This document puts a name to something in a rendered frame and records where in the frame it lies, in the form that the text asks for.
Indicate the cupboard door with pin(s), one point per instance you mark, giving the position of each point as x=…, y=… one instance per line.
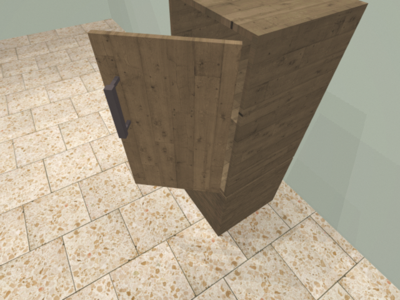
x=178, y=93

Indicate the handle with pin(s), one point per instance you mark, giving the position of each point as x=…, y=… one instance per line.
x=115, y=108

